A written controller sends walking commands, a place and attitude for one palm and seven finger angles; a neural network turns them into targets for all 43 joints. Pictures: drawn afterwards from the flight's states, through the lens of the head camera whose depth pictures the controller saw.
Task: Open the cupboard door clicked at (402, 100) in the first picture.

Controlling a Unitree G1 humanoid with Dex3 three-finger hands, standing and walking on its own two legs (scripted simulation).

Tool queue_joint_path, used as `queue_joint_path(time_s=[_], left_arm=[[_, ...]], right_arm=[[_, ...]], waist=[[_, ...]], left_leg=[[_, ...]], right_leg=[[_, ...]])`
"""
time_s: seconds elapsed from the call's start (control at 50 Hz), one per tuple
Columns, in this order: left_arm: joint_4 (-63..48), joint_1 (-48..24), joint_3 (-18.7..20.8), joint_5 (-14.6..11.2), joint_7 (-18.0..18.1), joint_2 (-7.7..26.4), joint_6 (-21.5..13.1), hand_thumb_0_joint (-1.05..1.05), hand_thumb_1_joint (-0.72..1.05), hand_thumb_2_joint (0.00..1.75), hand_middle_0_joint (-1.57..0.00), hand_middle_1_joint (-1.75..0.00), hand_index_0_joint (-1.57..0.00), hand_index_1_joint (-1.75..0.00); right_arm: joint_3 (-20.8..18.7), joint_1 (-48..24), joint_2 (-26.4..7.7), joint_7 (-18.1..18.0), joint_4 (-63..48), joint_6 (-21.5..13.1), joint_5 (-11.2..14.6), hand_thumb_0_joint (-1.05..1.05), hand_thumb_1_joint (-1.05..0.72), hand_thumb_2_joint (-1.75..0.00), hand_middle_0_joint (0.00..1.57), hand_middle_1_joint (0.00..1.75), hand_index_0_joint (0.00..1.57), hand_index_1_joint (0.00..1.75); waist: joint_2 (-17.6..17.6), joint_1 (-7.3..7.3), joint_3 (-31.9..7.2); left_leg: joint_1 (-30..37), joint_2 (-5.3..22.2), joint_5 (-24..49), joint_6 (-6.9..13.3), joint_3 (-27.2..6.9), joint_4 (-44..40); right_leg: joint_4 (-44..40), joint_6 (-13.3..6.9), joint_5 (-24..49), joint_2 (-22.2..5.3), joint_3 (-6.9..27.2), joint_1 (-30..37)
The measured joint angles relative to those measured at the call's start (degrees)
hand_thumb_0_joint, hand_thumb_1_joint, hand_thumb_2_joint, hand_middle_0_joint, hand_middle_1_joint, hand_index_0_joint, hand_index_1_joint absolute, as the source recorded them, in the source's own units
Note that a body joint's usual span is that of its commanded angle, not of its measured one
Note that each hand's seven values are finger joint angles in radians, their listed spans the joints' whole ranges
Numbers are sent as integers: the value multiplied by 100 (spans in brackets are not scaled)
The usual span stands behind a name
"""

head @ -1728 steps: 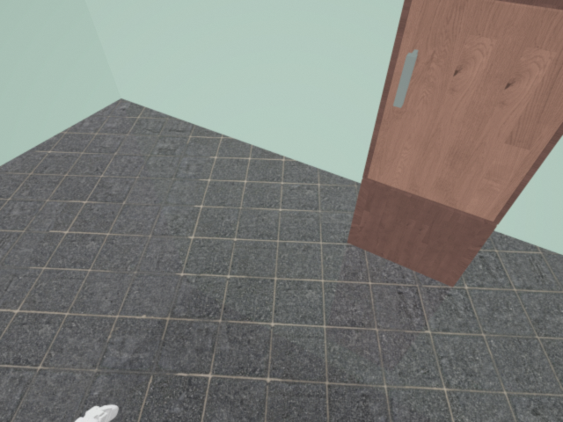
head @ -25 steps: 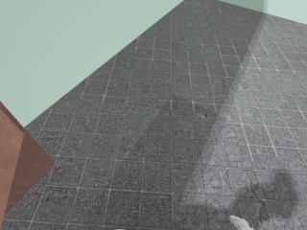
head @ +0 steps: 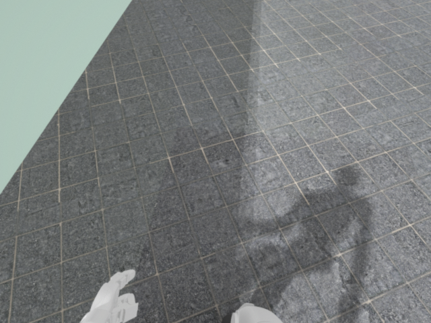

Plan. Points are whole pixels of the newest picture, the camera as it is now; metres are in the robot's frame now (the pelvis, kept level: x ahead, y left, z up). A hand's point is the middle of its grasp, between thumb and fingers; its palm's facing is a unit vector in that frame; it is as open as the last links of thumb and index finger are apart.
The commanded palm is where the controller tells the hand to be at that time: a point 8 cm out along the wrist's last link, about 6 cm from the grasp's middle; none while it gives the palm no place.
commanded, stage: walk to a spot facing it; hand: left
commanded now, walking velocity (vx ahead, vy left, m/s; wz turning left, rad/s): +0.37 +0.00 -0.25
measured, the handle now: out of the picture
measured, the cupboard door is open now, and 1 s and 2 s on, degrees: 42 42 42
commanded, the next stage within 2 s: turn to face it in 0.64 s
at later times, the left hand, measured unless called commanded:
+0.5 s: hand (160, 319) +0.14 +0.12 -0.13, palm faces +0.03 -0.98 -0.21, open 7.3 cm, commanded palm none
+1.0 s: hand (195, 132) +0.64 +0.08 -0.14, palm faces -0.05 -0.97 -0.26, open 7.3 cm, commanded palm none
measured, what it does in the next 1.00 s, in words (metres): walks ahead: left foot, then right foot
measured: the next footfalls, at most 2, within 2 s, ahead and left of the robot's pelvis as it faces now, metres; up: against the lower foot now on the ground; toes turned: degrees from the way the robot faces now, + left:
left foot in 0.58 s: +0.39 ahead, +0.01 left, +0.00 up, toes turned -1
right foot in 0.96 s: +0.62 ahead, -0.24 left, +0.00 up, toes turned -7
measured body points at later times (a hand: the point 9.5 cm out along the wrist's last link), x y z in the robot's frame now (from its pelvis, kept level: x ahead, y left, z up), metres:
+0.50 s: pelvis +0.24 -0.04 +0.02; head +0.28 -0.06 +0.47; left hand +0.15 +0.17 -0.12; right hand +0.36 -0.27 -0.13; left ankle +0.35 +0.05 -0.67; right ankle +0.07 -0.03 -0.70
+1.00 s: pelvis +0.51 -0.12 +0.01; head +0.57 -0.13 +0.46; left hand +0.65 +0.13 -0.12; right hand +0.38 -0.31 -0.13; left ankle +0.36 +0.01 -0.68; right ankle +0.58 -0.23 -0.71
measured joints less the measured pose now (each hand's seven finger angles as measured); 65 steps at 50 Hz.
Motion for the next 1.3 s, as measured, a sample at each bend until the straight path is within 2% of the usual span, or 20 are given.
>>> queue_joint_path(time_s=[0.06, 0.16, 0.26, 0.34, 0.46, 0.54, 0.56, 0.58, 0.6, 0.64, 0.68, 0.74, 0.8, 0.86, 0.94, 1.0, 1.06, 1.1, 1.2, 1.3], left_arm=[[120, 233, -20, -89, 134, -18, -19, 0, 91, 90, -20, -30, -20, -30], [402, 763, 122, -154, 308, 4, -124, -3, 96, 90, -21, -30, -20, -30], [689, 1307, 73, -122, 302, -5, -228, -3, 96, 90, -20, -30, -20, -30], [904, 1816, -23, -99, 340, -144, -260, -1, 94, 90, -20, -30, -20, -30], [1266, 2533, -173, -56, 436, -416, -265, 0, 92, 90, -20, -30, -20, -30], [1566, 2820, -203, -42, 422, -478, -206, 0, 91, 90, -20, -30, -20, -30], [1624, 2897, -201, -48, 411, -490, -189, 0, 91, 90, -20, -30, -20, -30], [1643, 3005, -201, -84, 386, -543, -168, 0, 91, 90, -20, -30, -20, -30], [1669, 2994, -207, -110, 358, -546, -122, 0, 91, 90, -20, -30, -20, -30], [1652, 2766, -175, -69, 320, -495, -9, 1, 91, 90, -20, -30, -20, -30], [1488, 2406, -125, 0, 268, -432, 51, 1, 91, 90, -20, -30, -20, -30], [1098, 1811, -86, 53, 210, -367, 63, 1, 91, 90, -20, -30, -20, -30], [885, 1315, -35, 88, 280, -183, 95, 3, 95, 90, -20, -30, -20, -30], [736, 907, -8, 11, 247, 75, 67, 3, 96, 90, -20, -30, -20, -30], [518, 485, -7, -28, 228, 254, 24, 2, 95, 90, -20, -30, -20, -30], [343, 248, -31, -26, 261, 209, -143, 1, 94, 90, -20, -30, -20, -30], [164, 133, -109, -44, 332, 58, -137, 1, 93, 90, -20, -30, -20, -30], [134, 173, -147, -46, 372, -64, -59, 0, 92, 90, -20, -30, -20, -30], [155, 363, -94, -77, 396, -256, 15, -2, 93, 90, -20, -30, -20, -30], [147, 442, -49, 15, 337, -96, 106, -2, 94, 90, -21, -30, -20, -30]], right_arm=[[-103, -538, -14, 41, -104, 103, 19, 1, -91, -90, 20, 30, 20, 30], [-211, -1457, -104, 31, -624, 33, -29, 1, -91, -90, 20, 30, 19, 30], [-273, -2087, -266, 33, -844, 23, -11, 1, -91, -90, 20, 30, 19, 30], [-273, -2391, -336, 83, -834, 76, 11, 1, -91, -90, 20, 30, 19, 30], [-214, -2776, -305, 143, -750, 126, 38, 1, -91, -90, 20, 30, 19, 30], [-156, -2761, -173, 107, -720, -5, 38, 1, -91, -90, 20, 30, 19, 30], [-140, -2690, -140, 91, -712, -57, 20, 1, -91, -90, 20, 30, 19, 30], [-124, -2599, -148, 85, -740, -121, -31, 1, -91, -90, 20, 30, 19, 30], [-130, -2520, -119, 56, -747, -176, -46, 1, -91, -90, 20, 30, 20, 30], [-144, -2254, -101, 18, -707, -233, -33, 0, -91, -90, 20, 30, 20, 30], [-165, -1903, -137, -61, -565, -273, -30, 0, -91, -90, 20, 30, 20, 30], [-151, -1414, -183, -104, -231, -315, -20, 0, -92, -90, 20, 30, 19, 30], [-97, -1044, -121, -76, 24, -286, 3, 1, -92, -90, 20, 30, 19, 30], [-49, -761, -13, -63, 114, -265, 20, 1, -91, -90, 20, 30, 19, 30], [-45, -464, 70, -23, 190, -145, 20, 1, -91, -90, 20, 30, 20, 30], [-105, -506, 33, -2, 204, -14, 96, 1, -91, -90, 20, 30, 20, 30], [-174, -854, -91, -13, 26, 127, 120, 1, -91, -90, 20, 30, 20, 30], [-230, -1153, -216, 14, -144, 236, 89, 1, -91, -90, 20, 30, 20, 30], [-349, -1877, -523, 105, -646, 325, 12, 1, -91, -90, 20, 30, 19, 30], [-406, -2394, -692, 185, -1023, 334, -14, 1, -91, -90, 20, 30, 19, 30]], waist=[[-28, -56, 97], [11, -7, -64], [177, 191, -261], [186, 363, -395], [100, 568, -387], [-22, 512, -318], [-16, 477, -336], [93, 473, -405], [48, 409, -404], [-82, 325, -338], [-83, 332, -308], [-6, 402, -269], [35, 368, -226], [63, 157, -130], [108, -55, -91], [147, -79, -43], [83, -82, 68], [44, -85, 26], [-15, -74, -138], [-93, 59, -175]], left_leg=[[-1318, -70, 417, 98, -934, 2221], [-2740, 100, 1245, 77, -1356, 1802], [-3287, 31, 1695, 74, -1410, 1156], [-3338, -186, 1806, 104, -1187, 803], [-3132, -594, 1703, 276, -799, 39], [-2425, -986, 1409, 626, -481, -976], [-2125, -1030, 1509, 776, -457, -1278], [-1852, -954, 1532, 1041, -589, -1539], [-1782, -960, 1284, 1113, -587, -1447], [-1522, -1060, 938, 1029, -558, -1374], [-1191, -1118, 889, 858, -625, -1629], [-698, -1142, 928, 830, -754, -2163], [-233, -1057, 910, 758, -856, -2617], [45, -925, 751, 600, -1033, -2746], [171, -766, 270, 399, -1280, -2402], [-579, -716, -191, 262, -1435, -495], [-1641, -694, -405, 160, -1384, 1762], [-2171, -548, -175, 98, -1280, 2215], [-2828, -255, 514, -39, -1096, 1428], [-2639, -224, 766, -26, -857, 146]], right_leg=[[-190, 23, -264, 138, 61, 466], [-1398, -45, 23, 349, 309, 1279], [-2128, 144, 39, 452, 570, 1970], [-2415, 6, -168, 473, 722, 2495], [-2628, 189, -526, 523, 857, 3172], [-2004, 351, -729, 558, 708, 3330], [-1398, 476, -760, 594, 639, 3151], [-298, 685, -604, 665, 530, 2686], [1047, 800, -666, 592, 498, 2123], [3022, 828, -731, 330, 606, 1172], [3761, 885, -476, 0, 722, 354], [3495, 990, -163, -483, 923, -598], [2188, 1082, 268, -800, 885, -1005], [733, 1099, 789, -823, 716, -905], [-245, 1054, 1004, -559, 442, -407], [-366, 769, 289, -565, 207, -37], [-351, 789, 27, -732, -2, 293], [-548, 780, -8, -800, -163, 564], [-872, 835, -115, -906, -598, 1053], [-611, 955, -479, -1014, -1011, 1286]])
